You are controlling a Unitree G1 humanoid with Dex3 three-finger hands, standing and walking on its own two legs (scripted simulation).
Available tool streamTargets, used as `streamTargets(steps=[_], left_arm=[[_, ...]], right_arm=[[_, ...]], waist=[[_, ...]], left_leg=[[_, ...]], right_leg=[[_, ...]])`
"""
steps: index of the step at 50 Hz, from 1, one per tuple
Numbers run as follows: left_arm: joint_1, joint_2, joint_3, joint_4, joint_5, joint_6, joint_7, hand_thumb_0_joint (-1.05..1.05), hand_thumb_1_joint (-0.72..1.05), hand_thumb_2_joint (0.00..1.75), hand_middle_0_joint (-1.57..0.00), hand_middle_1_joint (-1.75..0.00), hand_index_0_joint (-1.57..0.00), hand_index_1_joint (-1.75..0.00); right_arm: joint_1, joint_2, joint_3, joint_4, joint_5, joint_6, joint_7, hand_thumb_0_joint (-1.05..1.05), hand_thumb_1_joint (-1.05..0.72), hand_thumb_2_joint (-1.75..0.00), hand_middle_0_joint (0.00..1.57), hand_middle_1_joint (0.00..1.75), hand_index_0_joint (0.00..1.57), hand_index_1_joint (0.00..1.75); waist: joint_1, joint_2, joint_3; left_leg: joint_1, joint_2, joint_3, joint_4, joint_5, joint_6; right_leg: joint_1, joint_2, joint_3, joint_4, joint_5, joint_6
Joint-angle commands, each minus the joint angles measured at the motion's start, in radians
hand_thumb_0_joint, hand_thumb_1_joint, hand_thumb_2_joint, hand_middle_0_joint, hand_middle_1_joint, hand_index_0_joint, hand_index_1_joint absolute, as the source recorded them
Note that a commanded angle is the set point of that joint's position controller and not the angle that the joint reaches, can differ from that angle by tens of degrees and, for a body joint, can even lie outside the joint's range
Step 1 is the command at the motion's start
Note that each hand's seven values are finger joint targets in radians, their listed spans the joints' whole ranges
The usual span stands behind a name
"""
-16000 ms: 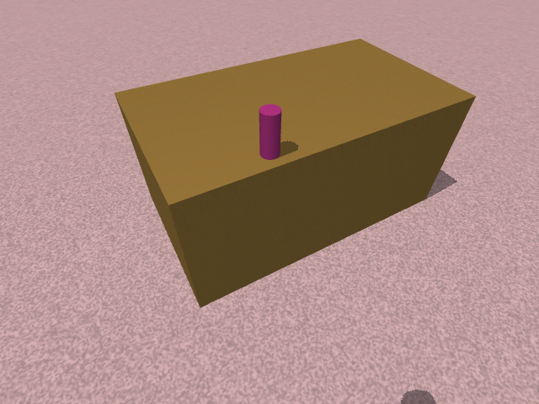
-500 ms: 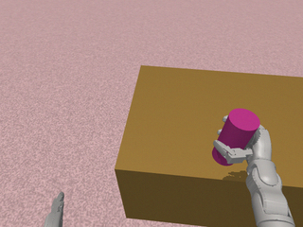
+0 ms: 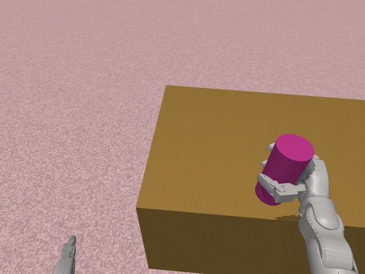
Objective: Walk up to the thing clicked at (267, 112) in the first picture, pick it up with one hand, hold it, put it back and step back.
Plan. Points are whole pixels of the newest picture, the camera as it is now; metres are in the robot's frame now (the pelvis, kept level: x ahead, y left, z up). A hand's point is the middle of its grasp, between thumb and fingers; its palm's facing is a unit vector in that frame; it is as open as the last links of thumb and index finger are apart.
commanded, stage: hold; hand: right
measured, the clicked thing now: (280, 172) +0.32 -0.17 +0.12
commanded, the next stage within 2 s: none
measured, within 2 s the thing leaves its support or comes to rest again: neither
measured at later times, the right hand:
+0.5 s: hand (279, 165) +0.33 -0.17 +0.14, palm faces +0.14 +0.99 -0.02, open 9.0 cm
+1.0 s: hand (283, 167) +0.32 -0.17 +0.13, palm faces +0.16 +0.99 -0.03, open 9.0 cm
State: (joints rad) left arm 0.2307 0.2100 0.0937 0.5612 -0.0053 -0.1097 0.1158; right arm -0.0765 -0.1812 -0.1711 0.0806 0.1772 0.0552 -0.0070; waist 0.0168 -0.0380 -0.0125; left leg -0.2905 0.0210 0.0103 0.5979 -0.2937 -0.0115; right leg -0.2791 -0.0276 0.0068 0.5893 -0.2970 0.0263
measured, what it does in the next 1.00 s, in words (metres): stands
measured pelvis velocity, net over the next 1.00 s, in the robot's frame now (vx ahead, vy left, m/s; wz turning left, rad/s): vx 0.01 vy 0.00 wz -0.01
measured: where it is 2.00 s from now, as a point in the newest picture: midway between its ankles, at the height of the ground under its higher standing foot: outside the picture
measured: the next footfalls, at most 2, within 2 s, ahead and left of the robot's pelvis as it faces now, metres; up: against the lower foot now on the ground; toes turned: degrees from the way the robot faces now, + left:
none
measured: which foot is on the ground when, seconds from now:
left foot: down 0.00-1.00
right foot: down 0.00-1.00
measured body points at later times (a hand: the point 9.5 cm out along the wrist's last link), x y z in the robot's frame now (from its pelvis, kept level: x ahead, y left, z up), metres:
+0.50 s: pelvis +0.00 +0.00 +0.00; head -0.01 +0.02 +0.45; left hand +0.17 +0.26 -0.07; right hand +0.31 -0.22 +0.14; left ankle +0.02 +0.12 -0.73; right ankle +0.01 -0.14 -0.73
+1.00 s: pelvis +0.01 +0.00 +0.01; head +0.00 +0.02 +0.45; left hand +0.18 +0.26 -0.07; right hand +0.31 -0.23 +0.14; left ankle +0.02 +0.12 -0.73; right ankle +0.01 -0.14 -0.73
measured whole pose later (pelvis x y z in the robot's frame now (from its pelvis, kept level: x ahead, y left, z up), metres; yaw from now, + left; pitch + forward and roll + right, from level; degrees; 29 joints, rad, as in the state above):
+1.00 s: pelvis +0.01 +0.00 +0.01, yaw -1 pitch -2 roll +0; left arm 0.20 0.21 0.11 0.65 0.00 -0.17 0.12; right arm -0.06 -0.18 -0.18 -0.01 0.18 0.14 0.01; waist 0.01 -0.05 0.00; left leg -0.23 0.02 0.02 0.54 -0.28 -0.01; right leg -0.22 -0.03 0.02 0.53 -0.28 0.03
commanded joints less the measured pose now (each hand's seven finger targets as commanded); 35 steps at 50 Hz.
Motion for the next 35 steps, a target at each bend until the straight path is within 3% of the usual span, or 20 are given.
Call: streamTargets(steps=[1,3,6,8,9,10,13,14,15,17,18,19,24,27,29,31,32,33,34,35], left_arm=[[-0.109,0.135,0.053,-0.168,-0.002,-0.071,0.014,0.0,-0.54,0.05,-0.05,-0.05,-0.05,-0.05],[-0.098,0.111,0.034,-0.141,-0.004,-0.076,0.012,0.0,-0.54,0.05,-0.05,-0.06,-0.05,-0.05],[-0.111,0.138,0.057,-0.14,-0.001,-0.082,0.02,0.0,-0.55,0.05,-0.05,-0.05,-0.05,-0.06],[-0.124,0.103,0.026,-0.16,-0.001,-0.089,0.017,0.0,-0.55,0.06,-0.05,-0.06,-0.05,-0.06],[-0.1,0.114,0.045,-0.101,-0.002,-0.085,0.02,0.0,-0.55,0.05,-0.05,-0.06,-0.05,-0.06],[-0.105,0.114,0.037,-0.125,-0.002,-0.089,0.02,0.0,-0.55,0.05,-0.05,-0.06,-0.05,-0.06],[-0.123,0.125,0.046,-0.124,0.001,-0.094,0.02,0.0,-0.55,0.05,-0.05,-0.05,-0.05,-0.06],[-0.12,0.116,0.037,-0.123,-0.001,-0.094,0.019,0.0,-0.55,0.05,-0.05,-0.06,-0.05,-0.06],[-0.122,0.078,0.001,-0.11,-0.001,-0.097,0.014,0.0,-0.55,0.05,-0.05,-0.05,-0.05,-0.06],[-0.128,0.136,0.053,-0.112,0.0,-0.104,0.021,0.0,-0.55,0.05,-0.05,-0.05,-0.05,-0.06],[-0.11,0.161,0.072,-0.095,0.002,-0.102,0.02,0.0,-0.54,0.05,-0.05,-0.05,-0.05,-0.05],[-0.113,0.126,0.04,-0.108,0.001,-0.102,0.014,0.0,-0.54,0.05,-0.05,-0.06,-0.05,-0.06],[-0.123,0.131,0.05,-0.121,0.0,-0.1,0.013,0.0,-0.55,0.05,-0.05,-0.05,-0.04,-0.05],[-0.124,0.107,0.03,-0.085,-0.004,-0.095,0.005,0.0,-0.55,0.05,-0.05,-0.05,-0.05,-0.05],[-0.163,0.143,0.055,-0.144,-0.001,-0.107,0.008,0.0,-0.55,0.06,-0.05,-0.05,-0.04,-0.06],[-0.117,0.097,0.016,-0.084,-0.002,-0.103,0.009,0.0,-0.56,0.06,-0.05,-0.05,-0.04,-0.06],[-0.154,0.099,0.016,-0.124,-0.005,-0.11,0.007,0.0,-0.56,0.06,-0.05,-0.05,-0.04,-0.06],[-0.132,0.113,0.038,-0.081,-0.001,-0.107,0.01,0.0,-0.56,0.06,-0.05,-0.05,-0.05,-0.06],[-0.176,0.132,0.041,-0.152,-0.002,-0.116,0.013,0.0,-0.55,0.05,-0.05,-0.05,-0.05,-0.06],[-0.15,0.153,0.064,-0.142,0.001,-0.116,0.016,0.0,-0.55,0.06,-0.05,-0.05,-0.05,-0.06]], right_arm=[[-0.372,-0.174,-0.087,-0.349,0.023,-0.097,-0.006,0.0,-0.24,-1.3,1.27,1.42,1.31,1.42],[-0.399,-0.153,-0.062,-0.365,0.027,-0.089,-0.002,0.0,-0.24,-1.29,1.26,1.4,1.3,1.4],[-0.402,-0.189,-0.101,-0.381,0.027,-0.082,-0.006,0.0,-0.21,-1.29,1.25,1.4,1.29,1.4],[-0.419,-0.143,-0.052,-0.419,0.028,-0.077,-0.003,0.0,-0.23,-1.3,1.26,1.41,1.31,1.41],[-0.41,-0.167,-0.077,-0.393,0.027,-0.069,-0.005,0.0,-0.22,-1.3,1.26,1.41,1.3,1.41],[-0.414,-0.161,-0.071,-0.383,0.027,-0.063,-0.003,0.0,-0.21,-1.3,1.25,1.41,1.3,1.41],[-0.416,-0.164,-0.065,-0.399,0.019,-0.049,-0.001,0.0,-0.21,-1.3,1.26,1.41,1.3,1.41],[-0.434,-0.16,-0.062,-0.411,0.021,-0.044,-0.003,0.0,-0.22,-1.3,1.25,1.41,1.3,1.41],[-0.437,-0.137,-0.046,-0.403,0.025,-0.04,0.003,0.0,-0.22,-1.3,1.26,1.41,1.3,1.41],[-0.461,-0.164,-0.063,-0.417,0.025,-0.033,-0.001,0.0,-0.23,-1.3,1.26,1.41,1.3,1.41],[-0.416,-0.18,-0.086,-0.359,0.02,-0.021,-0.003,0.0,-0.22,-1.3,1.26,1.41,1.3,1.41],[-0.401,-0.153,-0.062,-0.368,0.018,-0.015,0.0,0.0,-0.22,-1.3,1.26,1.41,1.3,1.41],[-0.401,-0.176,-0.099,-0.368,0.026,-0.003,0.0,0.0,-0.24,-1.31,1.28,1.43,1.32,1.43],[-0.411,-0.175,-0.096,-0.376,0.027,-0.01,0.0,0.0,-0.22,-1.31,1.27,1.42,1.31,1.42],[-0.426,-0.16,-0.067,-0.45,0.027,-0.021,0.002,0.0,-0.23,-1.3,1.27,1.41,1.31,1.41],[-0.375,-0.157,-0.081,-0.396,0.026,-0.019,0.001,0.0,-0.24,-1.32,1.27,1.42,1.31,1.42],[-0.381,-0.153,-0.072,-0.406,0.031,-0.022,0.004,0.0,-0.24,-1.3,1.27,1.41,1.31,1.41],[-0.401,-0.161,-0.075,-0.429,0.029,-0.028,0.002,0.0,-0.23,-1.3,1.26,1.41,1.3,1.41],[-0.411,-0.172,-0.082,-0.423,0.026,-0.028,0.001,0.0,-0.24,-1.31,1.27,1.42,1.32,1.42],[-0.407,-0.176,-0.085,-0.451,0.024,-0.03,-0.001,0.0,-0.24,-1.3,1.26,1.41,1.3,1.41]], waist=[[0.001,0.027,-0.246],[0.01,0.034,-0.219],[0.001,0.029,-0.259],[0.0,0.043,-0.244],[-0.002,0.017,-0.231],[0.008,0.031,-0.228],[-0.005,0.006,-0.256],[-0.004,-0.002,-0.24],[-0.008,-0.001,-0.218],[0.006,0.002,-0.226],[0.0,0.005,-0.23],[-0.004,0.017,-0.225],[-0.014,0.039,-0.268],[-0.019,0.027,-0.232],[-0.01,0.019,-0.287],[-0.015,0.032,-0.239],[-0.01,0.042,-0.229],[-0.008,0.015,-0.235],[0.002,0.031,-0.283],[0.003,0.01,-0.295]], left_leg=[[0.059,-0.018,0.042,-0.109,0.177,-0.005],[0.043,-0.015,0.036,-0.112,0.18,-0.008],[0.059,-0.013,0.034,-0.114,0.202,-0.007],[0.069,-0.012,0.034,-0.117,0.2,-0.009],[0.058,-0.01,0.031,-0.12,0.201,-0.008],[0.05,-0.012,0.033,-0.118,0.203,-0.008],[0.067,-0.016,0.043,-0.113,0.213,-0.004],[0.057,-0.017,0.044,-0.118,0.198,-0.003],[0.054,-0.019,0.047,-0.122,0.179,-0.002],[0.047,-0.022,0.05,-0.127,0.158,-0.002],[0.055,-0.024,0.053,-0.126,0.174,-0.001],[0.061,-0.023,0.053,-0.125,0.19,-0.003],[0.103,-0.014,0.044,-0.121,0.28,-0.009],[0.09,-0.017,0.045,-0.124,0.249,-0.006],[0.099,-0.019,0.046,-0.123,0.246,-0.004],[0.092,-0.017,0.041,-0.132,0.248,-0.005],[0.091,-0.016,0.042,-0.137,0.234,-0.009],[0.087,-0.013,0.037,-0.134,0.241,-0.007],[0.101,-0.015,0.039,-0.132,0.261,-0.009],[0.106,-0.015,0.042,-0.131,0.269,-0.008]], right_leg=[[0.109,0.026,-0.021,-0.102,0.135,-0.034],[0.115,0.027,-0.023,-0.098,0.136,-0.037],[0.133,0.028,-0.021,-0.094,0.162,-0.035],[0.123,0.03,-0.022,-0.098,0.158,-0.036],[0.123,0.032,-0.024,-0.097,0.158,-0.036],[0.133,0.029,-0.021,-0.102,0.161,-0.035],[0.144,0.026,-0.016,-0.11,0.175,-0.029],[0.141,0.025,-0.016,-0.117,0.162,-0.028],[0.13,0.024,-0.015,-0.121,0.146,-0.029],[0.135,0.022,-0.013,-0.132,0.12,-0.027],[0.139,0.019,-0.009,-0.132,0.139,-0.025],[0.137,0.021,-0.011,-0.128,0.157,-0.026],[0.154,0.028,-0.02,-0.105,0.246,-0.033],[0.137,0.026,-0.019,-0.116,0.218,-0.031],[0.17,0.023,-0.016,-0.12,0.216,-0.029],[0.151,0.028,-0.021,-0.117,0.213,-0.034],[0.141,0.029,-0.022,-0.122,0.195,-0.036],[0.149,0.03,-0.024,-0.119,0.198,-0.035],[0.178,0.027,-0.022,-0.116,0.219,-0.035],[0.186,0.027,-0.022,-0.113,0.23,-0.032]])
